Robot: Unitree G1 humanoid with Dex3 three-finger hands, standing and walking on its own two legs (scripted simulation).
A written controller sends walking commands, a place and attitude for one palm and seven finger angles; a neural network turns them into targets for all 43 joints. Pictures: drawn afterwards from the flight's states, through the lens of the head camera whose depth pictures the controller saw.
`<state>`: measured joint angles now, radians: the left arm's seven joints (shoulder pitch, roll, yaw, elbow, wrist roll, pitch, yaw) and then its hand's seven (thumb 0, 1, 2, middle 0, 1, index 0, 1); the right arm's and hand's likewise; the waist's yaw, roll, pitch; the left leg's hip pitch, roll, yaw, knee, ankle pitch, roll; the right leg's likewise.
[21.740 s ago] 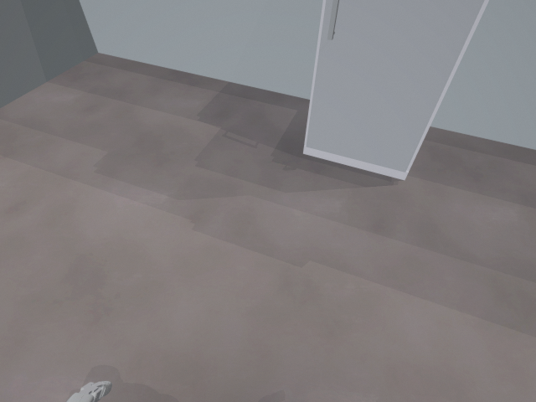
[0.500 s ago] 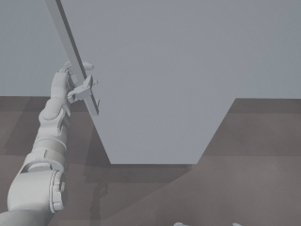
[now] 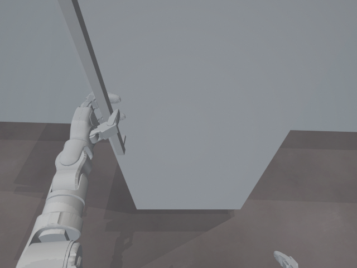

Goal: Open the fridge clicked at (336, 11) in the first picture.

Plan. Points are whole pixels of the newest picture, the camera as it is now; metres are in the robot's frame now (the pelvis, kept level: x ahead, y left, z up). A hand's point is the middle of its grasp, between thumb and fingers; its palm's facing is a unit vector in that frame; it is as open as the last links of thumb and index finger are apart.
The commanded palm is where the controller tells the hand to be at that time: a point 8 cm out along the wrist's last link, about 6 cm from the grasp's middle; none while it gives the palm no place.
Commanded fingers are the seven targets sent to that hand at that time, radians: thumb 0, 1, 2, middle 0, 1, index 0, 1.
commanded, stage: pull the door a little, standing still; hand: left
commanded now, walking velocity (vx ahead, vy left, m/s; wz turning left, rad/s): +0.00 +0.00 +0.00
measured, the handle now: (101, 83) +0.46 +0.18 +0.18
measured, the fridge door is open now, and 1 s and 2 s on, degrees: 2 31 66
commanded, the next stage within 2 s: walk backward, drawing the door open in 0.22 s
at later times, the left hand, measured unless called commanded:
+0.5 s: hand (115, 172) +0.28 +0.13 +0.11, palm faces +0.00 -0.99 -0.14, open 6.0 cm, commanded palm +0.25 +0.19 +0.11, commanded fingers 0.00 0.90 0.90 -0.45 -1.40 -0.45 -1.40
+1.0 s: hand (145, 235) +0.17 +0.06 +0.11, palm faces +0.22 -0.96 -0.18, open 6.1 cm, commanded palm +0.13 +0.10 +0.11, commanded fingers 0.00 0.90 0.90 -0.45 -1.40 -0.45 -1.40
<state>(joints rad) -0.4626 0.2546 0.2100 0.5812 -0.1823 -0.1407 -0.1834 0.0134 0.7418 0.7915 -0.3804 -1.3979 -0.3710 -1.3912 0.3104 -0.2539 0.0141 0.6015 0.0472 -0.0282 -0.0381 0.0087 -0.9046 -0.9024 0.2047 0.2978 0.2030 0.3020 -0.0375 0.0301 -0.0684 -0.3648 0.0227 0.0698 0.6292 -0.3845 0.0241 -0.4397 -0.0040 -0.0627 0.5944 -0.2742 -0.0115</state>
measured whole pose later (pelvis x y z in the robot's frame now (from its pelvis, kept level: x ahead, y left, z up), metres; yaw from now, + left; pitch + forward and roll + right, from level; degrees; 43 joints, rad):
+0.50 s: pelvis -0.01 +0.00 +0.01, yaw +1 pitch +1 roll -1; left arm 0.02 0.17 -0.02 0.02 -0.08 -0.10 -0.01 0.01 0.65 0.76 -0.40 -1.38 -0.37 -1.38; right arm 0.19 -0.24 0.03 0.57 0.02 0.02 -0.09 0.01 -0.90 -0.90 0.20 0.30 0.20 0.30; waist 0.00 0.05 -0.02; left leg -0.23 0.00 0.06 0.55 -0.33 0.03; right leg -0.29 -0.02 -0.07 0.51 -0.23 0.00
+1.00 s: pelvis -0.08 -0.09 +0.01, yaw +12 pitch +0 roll +2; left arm 0.16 0.13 -0.06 -0.16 -0.01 -0.05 0.10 -0.01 0.66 0.75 -0.40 -1.35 -0.32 -1.40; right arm 0.20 -0.18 -0.01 0.63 0.00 0.03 -0.09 0.01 -0.90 -0.90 0.21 0.30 0.21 0.30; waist -0.04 0.05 0.03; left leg -0.38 0.03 -0.06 0.63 -0.31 0.00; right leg -0.35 0.04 -0.15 0.49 -0.15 -0.13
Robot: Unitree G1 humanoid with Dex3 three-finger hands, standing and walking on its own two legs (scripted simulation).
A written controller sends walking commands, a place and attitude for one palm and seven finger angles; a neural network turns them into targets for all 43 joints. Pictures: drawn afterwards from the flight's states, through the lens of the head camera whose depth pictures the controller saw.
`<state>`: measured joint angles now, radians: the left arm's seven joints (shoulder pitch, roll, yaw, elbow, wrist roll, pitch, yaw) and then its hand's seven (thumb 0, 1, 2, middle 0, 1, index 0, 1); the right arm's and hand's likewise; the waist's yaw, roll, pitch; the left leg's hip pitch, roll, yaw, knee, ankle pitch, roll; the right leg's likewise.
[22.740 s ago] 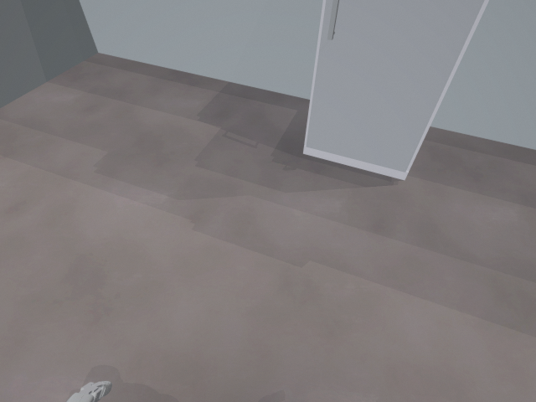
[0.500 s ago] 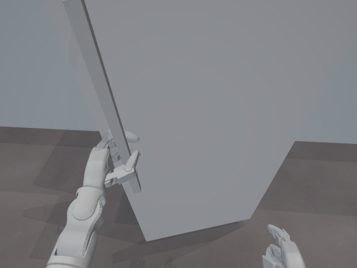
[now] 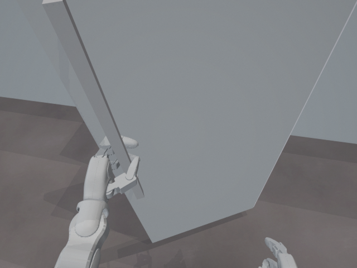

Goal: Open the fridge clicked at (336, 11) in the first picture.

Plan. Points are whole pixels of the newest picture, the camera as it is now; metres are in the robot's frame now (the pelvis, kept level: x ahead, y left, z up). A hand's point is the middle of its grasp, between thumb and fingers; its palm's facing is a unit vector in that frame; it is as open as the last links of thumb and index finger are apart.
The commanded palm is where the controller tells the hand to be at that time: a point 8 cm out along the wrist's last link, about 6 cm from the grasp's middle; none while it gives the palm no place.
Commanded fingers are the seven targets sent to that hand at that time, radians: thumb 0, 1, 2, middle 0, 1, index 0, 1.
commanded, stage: walk backward, drawing the door open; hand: left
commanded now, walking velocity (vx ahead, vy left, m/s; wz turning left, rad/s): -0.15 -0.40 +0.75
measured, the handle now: (114, 131) +0.33 +0.13 +0.18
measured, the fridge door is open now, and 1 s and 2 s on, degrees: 31 66 68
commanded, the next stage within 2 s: stop walking and hold the door back in 0.96 s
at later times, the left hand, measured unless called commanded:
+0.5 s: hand (175, 236) +0.17 +0.01 +0.10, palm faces +0.44 -0.87 -0.21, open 6.3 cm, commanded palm +0.12 +0.04 +0.10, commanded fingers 0.00 0.90 0.90 -0.45 -1.40 -0.45 -1.40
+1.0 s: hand out of the picture +0.08 -0.12 +0.10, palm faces +0.84 -0.47 -0.26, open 6.3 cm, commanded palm +0.02 -0.12 +0.10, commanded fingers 0.00 0.90 0.90 -0.45 -1.40 -0.45 -1.40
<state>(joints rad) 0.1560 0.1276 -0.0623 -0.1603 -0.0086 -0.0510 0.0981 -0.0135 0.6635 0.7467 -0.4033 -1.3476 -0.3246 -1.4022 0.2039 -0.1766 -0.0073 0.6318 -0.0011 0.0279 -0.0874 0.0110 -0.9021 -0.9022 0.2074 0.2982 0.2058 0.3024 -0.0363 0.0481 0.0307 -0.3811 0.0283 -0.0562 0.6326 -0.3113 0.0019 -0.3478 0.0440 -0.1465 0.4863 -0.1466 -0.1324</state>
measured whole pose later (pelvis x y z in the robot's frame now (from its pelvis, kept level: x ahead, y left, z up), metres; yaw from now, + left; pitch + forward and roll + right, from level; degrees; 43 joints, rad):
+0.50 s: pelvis -0.04 -0.21 -0.01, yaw +26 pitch -1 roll -2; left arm 0.16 0.16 -0.03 -0.28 0.01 -0.08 0.06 -0.02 0.64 0.79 -0.43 -1.38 -0.31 -1.40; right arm 0.15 -0.18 -0.04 0.68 0.02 -0.11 -0.07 0.01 -0.90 -0.90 0.21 0.30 0.21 0.30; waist -0.03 0.09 0.13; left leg -0.53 0.11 -0.16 0.93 -0.47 -0.05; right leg -0.26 -0.04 -0.10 0.63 -0.35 0.02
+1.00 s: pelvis +0.03 -0.44 -0.02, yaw +49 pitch -2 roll -1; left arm 0.19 0.21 0.12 -0.30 0.00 -0.06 0.09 -0.01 0.66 0.81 -0.43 -1.38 -0.27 -1.40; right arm 0.15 -0.18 -0.02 0.67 0.00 -0.10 -0.09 0.01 -0.90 -0.90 0.21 0.30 0.21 0.30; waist 0.00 0.05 0.15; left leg -0.56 0.10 -0.13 1.10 -0.53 -0.04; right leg -0.34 -0.07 -0.05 0.68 -0.30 0.04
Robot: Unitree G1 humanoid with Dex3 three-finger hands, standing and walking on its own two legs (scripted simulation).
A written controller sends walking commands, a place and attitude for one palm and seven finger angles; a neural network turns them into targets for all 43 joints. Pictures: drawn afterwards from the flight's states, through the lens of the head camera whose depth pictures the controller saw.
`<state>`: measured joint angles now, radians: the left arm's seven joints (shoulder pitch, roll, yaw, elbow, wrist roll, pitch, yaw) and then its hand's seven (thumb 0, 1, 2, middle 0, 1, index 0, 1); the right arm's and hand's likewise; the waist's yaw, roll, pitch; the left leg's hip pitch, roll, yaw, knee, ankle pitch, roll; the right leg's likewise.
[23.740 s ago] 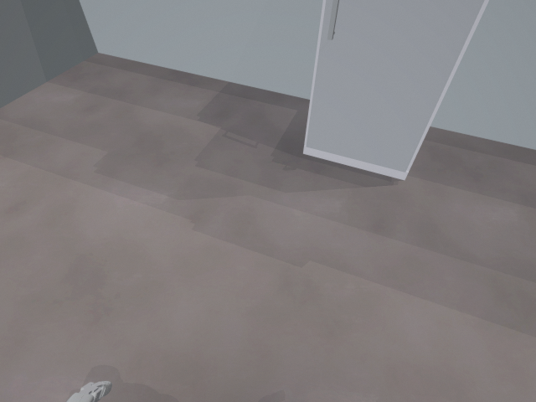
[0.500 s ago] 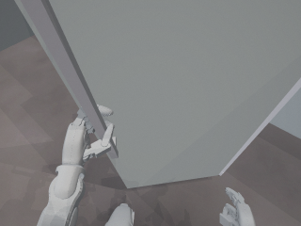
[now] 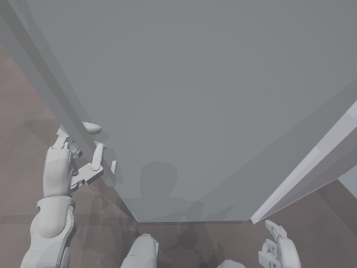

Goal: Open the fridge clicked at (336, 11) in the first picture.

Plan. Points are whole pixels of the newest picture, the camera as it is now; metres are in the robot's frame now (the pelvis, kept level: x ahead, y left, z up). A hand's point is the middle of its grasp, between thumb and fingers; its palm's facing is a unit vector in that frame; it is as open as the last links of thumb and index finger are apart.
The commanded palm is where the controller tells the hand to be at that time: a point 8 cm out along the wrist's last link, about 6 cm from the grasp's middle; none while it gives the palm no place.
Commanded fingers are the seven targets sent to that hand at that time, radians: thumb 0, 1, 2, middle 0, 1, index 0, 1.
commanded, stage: stop walking and hold the door back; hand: left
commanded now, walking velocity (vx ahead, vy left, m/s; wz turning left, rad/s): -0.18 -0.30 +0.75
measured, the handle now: (77, 116) +0.33 +0.20 +0.19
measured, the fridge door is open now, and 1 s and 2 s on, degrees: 66 68 70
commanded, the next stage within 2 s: loosen the grip on the handle in 1.30 s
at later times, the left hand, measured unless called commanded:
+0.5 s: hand (99, 186) +0.23 +0.16 +0.12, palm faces +0.35 -0.91 -0.20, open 5.4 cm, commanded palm +0.23 +0.20 +0.12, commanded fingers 0.00 0.90 0.90 -0.45 -1.40 -0.45 -1.40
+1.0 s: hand (99, 165) +0.27 +0.17 +0.12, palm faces +0.32 -0.93 -0.15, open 5.4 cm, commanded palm +0.23 +0.19 +0.12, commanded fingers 0.00 0.90 0.90 -0.45 -1.40 -0.45 -1.40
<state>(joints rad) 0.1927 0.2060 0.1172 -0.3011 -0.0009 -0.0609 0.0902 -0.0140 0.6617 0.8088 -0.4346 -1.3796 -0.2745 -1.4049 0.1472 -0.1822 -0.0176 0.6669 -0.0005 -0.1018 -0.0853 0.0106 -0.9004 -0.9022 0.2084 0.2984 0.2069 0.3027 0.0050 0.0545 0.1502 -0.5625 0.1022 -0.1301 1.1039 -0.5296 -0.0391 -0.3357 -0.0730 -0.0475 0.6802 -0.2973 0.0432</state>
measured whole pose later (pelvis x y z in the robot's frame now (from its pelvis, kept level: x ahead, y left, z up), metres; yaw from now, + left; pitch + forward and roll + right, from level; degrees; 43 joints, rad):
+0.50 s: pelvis -0.09 -0.08 +0.02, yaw +13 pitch -3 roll -2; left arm -0.41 0.23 -0.02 0.44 -0.05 -0.06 0.11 -0.04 0.67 0.80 -0.47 -1.40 -0.45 -1.41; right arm 0.18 -0.16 0.07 0.66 0.03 -0.06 -0.10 0.01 -0.90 -0.90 0.21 0.30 0.21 0.30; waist 0.07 0.05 0.09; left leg -0.25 0.03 0.03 0.57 -0.27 0.04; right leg -0.31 -0.04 -0.09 0.71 -0.38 0.04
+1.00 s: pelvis -0.11 -0.07 +0.02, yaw +11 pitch -2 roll -1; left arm -0.54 0.27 0.12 0.59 -0.07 -0.12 0.08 -0.01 0.69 0.80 -0.45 -1.40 -0.45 -1.40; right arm 0.28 -0.23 0.00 0.72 0.03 -0.08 -0.09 0.01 -0.91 -0.90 0.20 0.30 0.20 0.30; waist -0.04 0.01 0.13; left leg -0.29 0.09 0.11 0.56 -0.22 0.00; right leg -0.35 -0.02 -0.06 0.78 -0.42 0.02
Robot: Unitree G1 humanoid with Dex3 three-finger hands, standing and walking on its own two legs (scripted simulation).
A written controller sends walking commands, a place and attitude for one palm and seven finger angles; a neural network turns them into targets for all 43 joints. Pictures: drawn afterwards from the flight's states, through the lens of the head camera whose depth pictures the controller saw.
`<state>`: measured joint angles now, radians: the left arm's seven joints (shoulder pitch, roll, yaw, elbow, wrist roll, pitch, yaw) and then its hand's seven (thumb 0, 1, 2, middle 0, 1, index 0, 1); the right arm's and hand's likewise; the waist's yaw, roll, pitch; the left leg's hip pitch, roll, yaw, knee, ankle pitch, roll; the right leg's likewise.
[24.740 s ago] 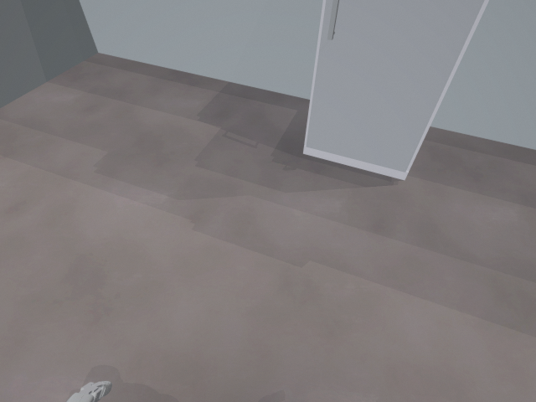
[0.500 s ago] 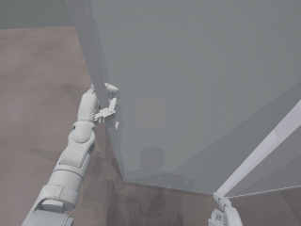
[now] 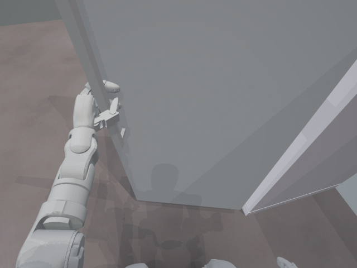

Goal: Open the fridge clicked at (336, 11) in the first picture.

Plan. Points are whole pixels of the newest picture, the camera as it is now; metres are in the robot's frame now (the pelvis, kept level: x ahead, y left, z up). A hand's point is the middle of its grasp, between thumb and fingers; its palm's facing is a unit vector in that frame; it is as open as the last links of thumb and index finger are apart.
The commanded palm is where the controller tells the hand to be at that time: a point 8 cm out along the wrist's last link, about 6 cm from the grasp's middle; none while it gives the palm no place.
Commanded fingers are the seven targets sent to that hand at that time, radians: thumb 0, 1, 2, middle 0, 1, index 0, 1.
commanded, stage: stop walking and hold the door back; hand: left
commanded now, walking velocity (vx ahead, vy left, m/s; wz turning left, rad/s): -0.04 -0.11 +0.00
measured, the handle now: (100, 77) +0.46 +0.18 +0.17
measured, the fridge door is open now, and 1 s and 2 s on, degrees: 68 70 69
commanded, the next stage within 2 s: loosen the grip on the handle in 0.30 s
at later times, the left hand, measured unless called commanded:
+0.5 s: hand (110, 116) +0.41 +0.16 +0.10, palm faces +0.07 -0.99 -0.12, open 5.8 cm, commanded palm +0.37 +0.22 +0.10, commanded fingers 0.00 0.17 0.55 -0.45 -1.40 -0.45 -1.40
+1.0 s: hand (109, 120) +0.40 +0.17 +0.10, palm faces +0.13 -0.97 -0.18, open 14.1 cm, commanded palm +0.37 +0.22 +0.11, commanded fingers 0.00 -0.55 0.20 -0.25 -1.15 -0.25 -1.15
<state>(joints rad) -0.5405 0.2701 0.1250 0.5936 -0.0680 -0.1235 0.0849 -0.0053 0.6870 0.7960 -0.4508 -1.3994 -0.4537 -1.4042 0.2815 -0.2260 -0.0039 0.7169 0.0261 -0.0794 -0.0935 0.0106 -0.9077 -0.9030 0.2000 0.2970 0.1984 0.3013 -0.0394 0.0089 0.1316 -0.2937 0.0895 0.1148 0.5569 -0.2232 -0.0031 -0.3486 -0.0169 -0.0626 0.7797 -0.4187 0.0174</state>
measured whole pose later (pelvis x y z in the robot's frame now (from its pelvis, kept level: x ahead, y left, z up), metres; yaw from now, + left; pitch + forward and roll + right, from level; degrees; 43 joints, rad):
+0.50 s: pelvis -0.02 +0.01 +0.00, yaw -1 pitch +1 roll +1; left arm -0.65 0.26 0.16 0.81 0.00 -0.10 0.00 -0.02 0.61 0.76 -0.45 -1.40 -0.46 -1.40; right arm 0.18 -0.23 0.00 0.68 0.03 -0.13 -0.05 0.01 -0.90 -0.90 0.21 0.30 0.20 0.30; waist -0.02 -0.06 0.00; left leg -0.31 0.02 0.10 0.53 -0.24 0.01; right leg -0.35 -0.05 -0.07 0.56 -0.23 -0.01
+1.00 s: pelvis -0.06 +0.02 -0.01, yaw -5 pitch +4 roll +0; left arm -0.65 0.36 0.24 0.93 0.00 -0.28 0.08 0.00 -0.52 0.21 -0.32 -1.22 -0.31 -1.22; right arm 0.39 -0.26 0.02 0.72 0.02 -0.16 -0.04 0.01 -0.90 -0.90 0.21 0.30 0.20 0.30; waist -0.09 -0.01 -0.03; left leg -0.50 -0.01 0.05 0.69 -0.32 0.03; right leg -0.53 0.01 0.01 0.66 -0.22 -0.01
